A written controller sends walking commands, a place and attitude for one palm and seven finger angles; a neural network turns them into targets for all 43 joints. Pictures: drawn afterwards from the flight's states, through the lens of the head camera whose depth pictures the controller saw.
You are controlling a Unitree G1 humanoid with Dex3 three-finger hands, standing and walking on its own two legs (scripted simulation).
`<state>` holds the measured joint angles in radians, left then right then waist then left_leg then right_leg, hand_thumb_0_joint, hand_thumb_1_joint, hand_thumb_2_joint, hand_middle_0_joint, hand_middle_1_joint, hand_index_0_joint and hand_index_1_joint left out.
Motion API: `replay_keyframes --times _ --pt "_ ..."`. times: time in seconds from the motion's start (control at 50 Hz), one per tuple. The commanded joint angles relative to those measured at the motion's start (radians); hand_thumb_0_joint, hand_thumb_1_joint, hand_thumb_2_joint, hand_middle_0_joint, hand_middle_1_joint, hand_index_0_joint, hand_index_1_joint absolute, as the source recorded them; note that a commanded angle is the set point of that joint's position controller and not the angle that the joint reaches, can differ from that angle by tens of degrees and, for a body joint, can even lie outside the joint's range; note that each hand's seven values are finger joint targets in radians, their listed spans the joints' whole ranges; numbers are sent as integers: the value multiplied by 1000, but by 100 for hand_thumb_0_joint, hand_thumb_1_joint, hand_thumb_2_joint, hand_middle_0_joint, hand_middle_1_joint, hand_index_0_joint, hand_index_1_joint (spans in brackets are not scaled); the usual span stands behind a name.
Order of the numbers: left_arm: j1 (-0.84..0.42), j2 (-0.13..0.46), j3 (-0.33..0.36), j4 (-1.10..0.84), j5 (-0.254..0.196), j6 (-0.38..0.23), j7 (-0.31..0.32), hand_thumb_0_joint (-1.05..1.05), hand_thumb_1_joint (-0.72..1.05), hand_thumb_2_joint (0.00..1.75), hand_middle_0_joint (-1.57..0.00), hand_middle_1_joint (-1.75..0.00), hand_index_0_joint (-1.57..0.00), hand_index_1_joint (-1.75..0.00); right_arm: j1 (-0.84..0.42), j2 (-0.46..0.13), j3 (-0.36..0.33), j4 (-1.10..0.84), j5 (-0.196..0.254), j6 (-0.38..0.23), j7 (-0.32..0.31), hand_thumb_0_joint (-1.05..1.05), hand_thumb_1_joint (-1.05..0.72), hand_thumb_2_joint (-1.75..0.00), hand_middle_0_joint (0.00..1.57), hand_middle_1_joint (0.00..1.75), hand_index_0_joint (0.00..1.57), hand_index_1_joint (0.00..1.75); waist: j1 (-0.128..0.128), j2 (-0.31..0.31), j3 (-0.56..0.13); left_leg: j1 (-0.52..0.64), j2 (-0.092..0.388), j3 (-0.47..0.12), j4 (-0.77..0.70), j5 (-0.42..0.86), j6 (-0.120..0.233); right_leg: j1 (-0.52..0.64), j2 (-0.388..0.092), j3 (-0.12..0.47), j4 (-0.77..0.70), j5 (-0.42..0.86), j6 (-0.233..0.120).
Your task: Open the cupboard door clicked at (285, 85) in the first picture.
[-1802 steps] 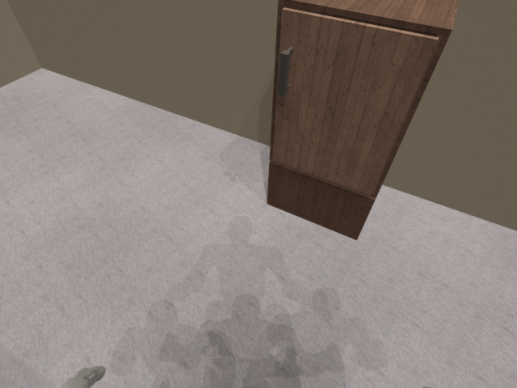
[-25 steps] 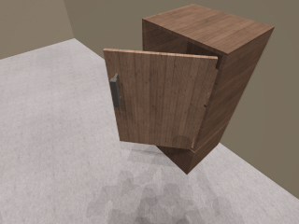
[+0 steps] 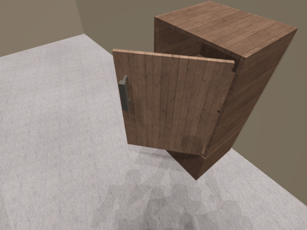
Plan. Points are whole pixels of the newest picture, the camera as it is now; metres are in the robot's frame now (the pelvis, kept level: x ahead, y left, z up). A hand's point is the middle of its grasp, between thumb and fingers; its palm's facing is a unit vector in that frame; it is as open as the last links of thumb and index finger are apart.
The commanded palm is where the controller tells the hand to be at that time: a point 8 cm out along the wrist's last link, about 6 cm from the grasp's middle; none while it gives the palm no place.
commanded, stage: shuffle to correct the standing spot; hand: left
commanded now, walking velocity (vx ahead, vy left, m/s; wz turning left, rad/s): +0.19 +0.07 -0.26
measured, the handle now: (125, 93) +0.63 +0.16 -0.02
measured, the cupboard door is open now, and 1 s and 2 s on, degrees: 41 41 41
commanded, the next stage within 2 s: come to a stop and stand still in 0.26 s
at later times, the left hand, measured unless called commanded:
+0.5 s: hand out of the picture +0.06 +0.19 -0.19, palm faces -0.09 -0.98 -0.18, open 7.4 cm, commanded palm none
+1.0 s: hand out of the picture +0.11 +0.23 -0.18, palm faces -0.08 -0.97 -0.24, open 7.3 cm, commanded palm none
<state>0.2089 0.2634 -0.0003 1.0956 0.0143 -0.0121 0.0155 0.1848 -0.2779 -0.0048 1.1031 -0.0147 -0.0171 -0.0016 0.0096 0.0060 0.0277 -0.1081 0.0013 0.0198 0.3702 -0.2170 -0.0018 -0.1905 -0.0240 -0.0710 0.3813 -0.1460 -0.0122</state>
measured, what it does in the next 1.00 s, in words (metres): shifts its weight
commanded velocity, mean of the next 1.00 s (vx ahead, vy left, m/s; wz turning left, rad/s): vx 0.02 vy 0.01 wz -0.09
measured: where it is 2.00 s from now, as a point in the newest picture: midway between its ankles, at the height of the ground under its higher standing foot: outside the picture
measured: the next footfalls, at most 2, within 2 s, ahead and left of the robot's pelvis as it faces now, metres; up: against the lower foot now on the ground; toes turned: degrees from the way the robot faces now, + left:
none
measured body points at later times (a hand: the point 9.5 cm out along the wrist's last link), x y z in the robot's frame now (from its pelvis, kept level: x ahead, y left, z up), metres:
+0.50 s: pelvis +0.06 +0.02 -0.01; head +0.06 +0.02 +0.44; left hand +0.07 +0.24 -0.17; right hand -0.04 -0.19 -0.17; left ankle -0.01 +0.12 -0.75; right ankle +0.08 -0.09 -0.74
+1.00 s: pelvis +0.06 +0.05 -0.01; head +0.03 +0.04 +0.44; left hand +0.11 +0.28 -0.16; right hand +0.05 -0.17 -0.18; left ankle +0.06 +0.14 -0.75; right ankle +0.08 -0.09 -0.74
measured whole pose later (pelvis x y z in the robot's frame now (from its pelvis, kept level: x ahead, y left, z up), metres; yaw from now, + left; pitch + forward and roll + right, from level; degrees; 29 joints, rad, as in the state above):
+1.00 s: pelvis +0.06 +0.05 -0.01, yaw -7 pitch -3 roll +0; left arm 0.28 0.15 0.00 1.05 0.02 0.01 0.03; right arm 0.32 -0.18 -0.02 1.01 -0.02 -0.01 -0.03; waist 0.00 0.05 -0.01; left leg -0.18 0.00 0.14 0.54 -0.32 0.05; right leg -0.28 -0.06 -0.03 0.55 -0.23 0.01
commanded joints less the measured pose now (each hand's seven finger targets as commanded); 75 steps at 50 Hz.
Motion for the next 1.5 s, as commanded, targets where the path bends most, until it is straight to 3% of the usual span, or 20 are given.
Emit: replay_keyframes --times 0.0,0.12,0.22,0.32,0.36,0.4,0.46,0.48,0.52,0.56,0.64,0.7,0.74,0.76,0.78,0.82,0.86,0.96,1.06,1.48 --pt "-2 146 29 -49 1 -18 10 0 90 90 -20 -30 -20 -30 11 -139 -26 -38 -1 -14 -15 0 -90 -90 20 30 20 30 -12 -16 -26 -70 107 -78 -83 62 19 75 -115 127 -84 34 -13" --pt "80 107 34 -37 8 10 4 0 90 90 -20 -30 -20 -30 103 -67 -12 -22 -11 11 -10 0 -90 -90 20 30 20 30 -6 -66 64 -130 58 -9 -20 -200 10 -22 -122 231 -133 -341 -38" --pt "125 97 56 -55 7 11 1 0 90 90 -20 -30 -20 -30 159 -40 -17 -31 -9 0 -14 0 -90 -90 20 30 20 30 -6 -84 109 -151 51 27 40 -183 16 -65 -138 291 -123 -372 -85" --pt "120 15 51 -78 11 7 -6 0 90 90 -20 -30 -20 -30 246 -59 -32 -22 -4 -20 -25 0 -90 -90 20 30 20 30 -26 114 104 -30 183 -95 -86 -121 75 -174 -11 105 158 -174 -55" --pt "59 -33 39 -107 17 1 -5 0 90 90 -20 -30 -20 -30 315 -61 -39 -5 -6 -25 -36 0 -90 -90 20 30 20 30 -52 164 131 96 286 -177 -115 170 151 -337 18 7 334 -260 -24" --pt "39 -52 36 -116 11 0 0 0 90 90 -20 -30 -20 -30 330 -24 -28 3 -10 -31 -46 0 -90 -90 20 30 20 30 -50 113 143 123 314 -141 -63 532 190 -354 -23 28 357 -332 -18" --pt "165 -62 46 -69 9 -1 1 0 90 90 -20 -30 -20 -30 259 -23 -28 -10 2 -30 -58 0 -90 -90 20 30 20 30 21 45 83 13 212 2 107 732 101 -64 -14 -3 113 -23 -23" --pt "248 -35 55 -41 6 -5 8 0 90 90 -20 -30 -20 -30 249 -9 -30 -19 11 -31 -61 0 -90 -90 20 30 20 30 46 -3 6 -72 157 40 202 645 58 103 -54 76 95 288 -39" --pt "305 51 65 -14 -2 -9 22 0 90 90 -20 -30 -20 -30 257 57 -31 -25 27 -19 -58 0 -90 -90 20 30 20 30 35 -143 -95 -219 37 84 389 -133 -14 247 -318 275 64 776 -193" --pt "209 46 70 -44 2 0 34 0 90 90 -20 -30 -20 -30 234 89 -37 -21 24 3 -64 0 -90 -90 20 30 20 30 15 -145 -17 -232 57 13 453 -332 -6 119 -320 259 34 724 -244" --pt "30 8 61 -100 2 25 34 0 90 90 -20 -30 -20 -30 349 145 -37 33 16 15 -52 0 -90 -90 20 30 20 30 -65 -114 24 -35 68 36 104 -58 -7 -139 -210 152 42 166 -131" --pt "44 -55 55 -127 -8 46 21 0 90 90 -20 -30 -20 -30 255 54 -50 -12 -9 3 -52 0 -90 -90 20 30 20 30 -6 133 89 -268 238 -179 -138 -162 78 -81 -22 37 156 -152 -1" --pt "69 -59 52 -107 10 47 20 0 90 90 -20 -30 -20 -30 152 45 -51 -39 -5 -3 -44 0 -90 -90 20 30 20 30 30 134 104 -353 229 -158 -155 -169 87 23 -33 48 175 -99 4" --pt "218 10 38 -45 -1 18 59 0 90 90 -20 -30 -20 -30 15 0 -50 -123 10 -13 -45 0 -90 -90 20 30 20 30 79 30 28 -204 158 41 241 114 7 -20 -147 162 80 367 -21" --pt "127 59 44 -89 6 -5 46 0 90 90 -20 -30 -20 -30 156 93 -38 -133 9 0 -33 0 -90 -90 20 30 20 30 -26 -40 -104 -175 61 41 237 -170 -10 -6 -228 244 50 266 -84" --pt "54 40 39 -118 4 -5 34 0 90 90 -20 -30 -20 -30 234 95 -26 -113 4 -2 -22 0 -90 -90 20 30 20 30 -53 81 -77 -79 77 10 62 -98 6 -112 -152 170 79 -79 -91" --pt "56 -16 28 -119 6 7 28 0 90 90 -20 -30 -20 -30 211 52 -23 -122 -9 -12 -21 0 -90 -90 20 30 20 30 -26 227 13 -175 190 -108 -38 75 48 -108 -30 39 163 -151 -24" --pt "92 -38 11 -90 8 7 16 0 90 90 -20 -30 -20 -30 165 20 -15 -159 -6 -10 -22 0 -90 -90 20 30 20 30 -7 7 122 -244 147 -98 -111 -159 54 -84 -41 72 102 -101 -26" --pt "116 -24 10 -86 8 3 15 0 90 90 -20 -30 -20 -30 166 0 -12 -149 -5 -7 -16 0 -90 -90 20 30 20 30 -10 -6 113 -210 123 -80 -133 -240 52 -91 -54 97 64 -125 -23" --pt "118 -17 9 -1 -2 -23 22 0 90 90 -20 -30 -20 -30 197 58 7 -15 1 -15 -26 0 -90 -90 20 30 20 30 -16 -19 36 -69 102 5 -30 48 28 -18 -102 126 26 88 -40"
